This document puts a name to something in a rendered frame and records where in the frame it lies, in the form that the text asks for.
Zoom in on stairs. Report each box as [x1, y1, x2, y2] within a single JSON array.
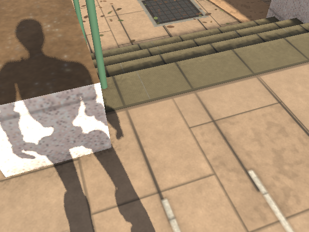
[[90, 16, 309, 79]]

